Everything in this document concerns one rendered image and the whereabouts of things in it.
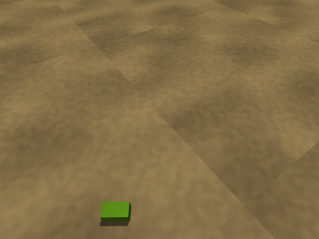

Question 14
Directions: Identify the carton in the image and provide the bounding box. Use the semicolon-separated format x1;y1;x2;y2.
100;202;131;222

